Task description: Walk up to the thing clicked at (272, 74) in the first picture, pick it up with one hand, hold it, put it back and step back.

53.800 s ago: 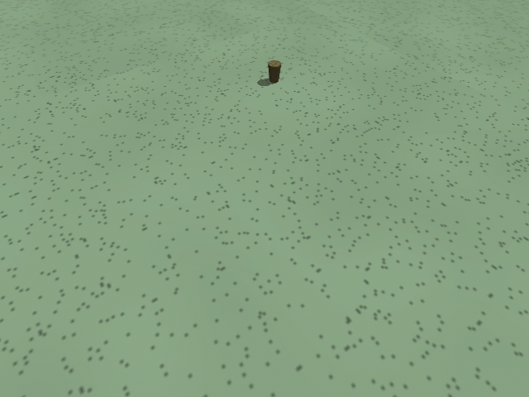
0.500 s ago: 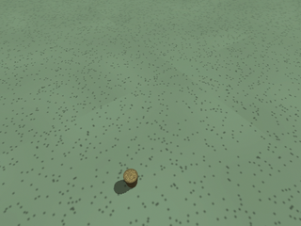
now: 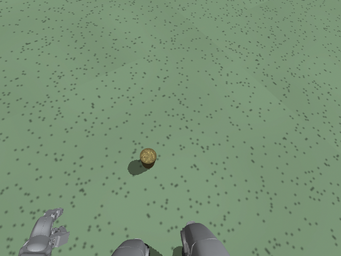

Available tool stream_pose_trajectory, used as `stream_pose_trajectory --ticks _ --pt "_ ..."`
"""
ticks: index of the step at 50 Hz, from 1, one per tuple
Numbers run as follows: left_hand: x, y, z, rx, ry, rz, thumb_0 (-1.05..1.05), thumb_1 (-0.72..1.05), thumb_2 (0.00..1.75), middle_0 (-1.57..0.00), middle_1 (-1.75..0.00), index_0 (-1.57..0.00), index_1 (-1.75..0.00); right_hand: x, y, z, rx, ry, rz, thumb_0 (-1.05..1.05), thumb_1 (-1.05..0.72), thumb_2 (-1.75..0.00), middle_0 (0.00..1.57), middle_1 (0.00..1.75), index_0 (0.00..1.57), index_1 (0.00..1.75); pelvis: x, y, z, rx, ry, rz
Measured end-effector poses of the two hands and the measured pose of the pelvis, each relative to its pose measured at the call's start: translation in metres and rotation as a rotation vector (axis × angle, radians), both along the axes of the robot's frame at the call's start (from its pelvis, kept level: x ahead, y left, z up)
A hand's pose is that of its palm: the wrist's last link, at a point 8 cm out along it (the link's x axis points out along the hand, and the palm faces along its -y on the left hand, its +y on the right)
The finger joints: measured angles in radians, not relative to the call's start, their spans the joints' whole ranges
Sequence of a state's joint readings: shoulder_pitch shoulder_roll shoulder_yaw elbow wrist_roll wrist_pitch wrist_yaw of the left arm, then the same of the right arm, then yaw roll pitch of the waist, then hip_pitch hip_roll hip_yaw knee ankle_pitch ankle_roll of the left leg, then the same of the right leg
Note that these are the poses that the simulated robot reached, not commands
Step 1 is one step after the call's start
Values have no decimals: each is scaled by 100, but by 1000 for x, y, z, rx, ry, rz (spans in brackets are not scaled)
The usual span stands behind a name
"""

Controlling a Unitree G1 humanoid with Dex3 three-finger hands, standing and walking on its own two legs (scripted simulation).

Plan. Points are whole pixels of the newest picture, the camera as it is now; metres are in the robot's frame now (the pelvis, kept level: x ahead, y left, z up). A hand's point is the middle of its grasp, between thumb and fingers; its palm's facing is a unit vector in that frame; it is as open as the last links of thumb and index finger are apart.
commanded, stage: step back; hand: left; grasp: from the side
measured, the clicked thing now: (148, 159) +0.57 +0.07 -0.70
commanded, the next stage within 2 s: none
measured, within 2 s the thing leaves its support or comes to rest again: neither
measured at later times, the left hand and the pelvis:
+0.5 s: hand out of the picture +0.05 +0.28 -0.14, palm faces -0.04 -0.91 -0.41, open 7.3 cm; pelvis -0.08 +0.02 +0.00, yaw -4 degrees
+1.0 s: hand out of the picture -0.12 +0.32 -0.17, palm faces -0.12 -0.92 -0.38, open 7.3 cm; pelvis -0.22 +0.05 -0.01, yaw -8 degrees
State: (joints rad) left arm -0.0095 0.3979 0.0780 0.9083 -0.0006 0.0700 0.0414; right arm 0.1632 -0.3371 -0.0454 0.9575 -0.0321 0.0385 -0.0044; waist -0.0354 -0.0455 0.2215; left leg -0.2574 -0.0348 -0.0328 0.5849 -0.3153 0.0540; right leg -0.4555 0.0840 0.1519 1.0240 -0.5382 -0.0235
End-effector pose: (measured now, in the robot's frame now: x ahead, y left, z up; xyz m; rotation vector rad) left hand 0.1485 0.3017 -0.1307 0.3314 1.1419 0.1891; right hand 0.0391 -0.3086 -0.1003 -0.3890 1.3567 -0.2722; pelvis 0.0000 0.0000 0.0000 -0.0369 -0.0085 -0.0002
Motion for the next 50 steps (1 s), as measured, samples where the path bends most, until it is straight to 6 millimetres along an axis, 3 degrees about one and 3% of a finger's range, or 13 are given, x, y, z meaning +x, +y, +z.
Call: stream_pose_trajectory --ticks 6,12,16,20,27,33,40,45,50 --pt "-28 4 2 -4 43 -33 0 91 90 -21 -30 -21 -30 3 15 -2 3 -91 -25 1 -90 -90 20 30 20 30 -11 13 1 16 -6 -42" --pt "-58 9 5 38 71 -52 0 91 90 -21 -30 -21 -30 8 22 -21 51 -198 -32 0 -90 -90 20 30 20 30 -29 16 -10 47 -34 -79" --pt "-78 7 16 56 54 -51 0 91 90 -21 -30 -21 -30 3 22 -32 90 -227 -43 0 -90 -90 20 30 20 30 -42 15 -11 10 -54 -73" --pt "-95 12 26 66 13 -41 0 91 90 -21 -30 -21 -30 -7 24 -25 106 -221 -21 1 -90 -90 20 30 20 30 -59 12 -6 53 -57 -83" --pt "-113 22 34 59 -50 -45 0 91 90 -21 -30 -21 -30 -44 21 -14 51 -186 26 0 -90 -90 20 30 20 30 -92 26 -1 56 -18 -63" --pt "-135 44 13 22 -85 -57 0 90 90 -21 -30 -21 -30 -87 36 -13 -12 -162 40 0 -90 -90 20 30 20 30 -130 49 -14 53 -45 -35" --pt "-187 57 11 -12 -7 -25 0 91 90 -21 -30 -21 -30 -139 58 13 -7 -144 34 1 -90 -90 20 30 20 30 -161 57 3 -2 -26 -53" --pt "-231 64 9 7 47 -32 0 91 90 -21 -30 -21 -30 -154 56 18 -22 -202 27 1 -90 -90 21 30 21 30 -189 56 3 3 -16 -92" --pt "-267 59 4 39 98 -69 0 91 90 -20 -30 -21 -30 -174 44 11 -21 -278 20 1 -90 -90 21 30 21 30 -225 49 -6 21 -29 -135"
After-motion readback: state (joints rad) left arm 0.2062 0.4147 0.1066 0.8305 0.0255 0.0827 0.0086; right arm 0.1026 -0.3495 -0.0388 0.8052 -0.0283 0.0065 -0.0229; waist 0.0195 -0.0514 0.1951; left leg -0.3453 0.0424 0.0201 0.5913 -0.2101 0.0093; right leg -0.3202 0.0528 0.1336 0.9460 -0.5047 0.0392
